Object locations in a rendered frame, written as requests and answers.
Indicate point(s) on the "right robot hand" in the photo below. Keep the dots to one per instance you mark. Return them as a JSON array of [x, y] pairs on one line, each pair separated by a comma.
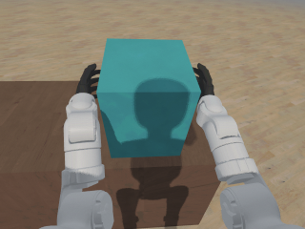
[[204, 80]]

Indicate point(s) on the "left robot hand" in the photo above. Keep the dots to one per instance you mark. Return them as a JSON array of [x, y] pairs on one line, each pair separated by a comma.
[[86, 81]]

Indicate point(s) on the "pedestal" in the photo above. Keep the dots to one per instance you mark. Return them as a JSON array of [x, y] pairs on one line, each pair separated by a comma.
[[146, 191]]

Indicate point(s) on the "robot left upper arm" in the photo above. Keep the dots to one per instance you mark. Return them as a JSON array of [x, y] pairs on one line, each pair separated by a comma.
[[85, 210]]

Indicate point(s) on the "carton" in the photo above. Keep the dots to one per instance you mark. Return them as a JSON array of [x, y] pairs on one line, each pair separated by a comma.
[[147, 93]]

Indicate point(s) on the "robot left forearm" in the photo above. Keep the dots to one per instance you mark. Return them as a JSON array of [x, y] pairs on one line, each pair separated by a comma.
[[82, 143]]

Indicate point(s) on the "robot right upper arm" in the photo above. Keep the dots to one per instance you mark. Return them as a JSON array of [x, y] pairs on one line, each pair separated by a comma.
[[251, 206]]

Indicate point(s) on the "robot right forearm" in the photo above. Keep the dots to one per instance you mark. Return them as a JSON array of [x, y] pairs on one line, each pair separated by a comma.
[[231, 158]]

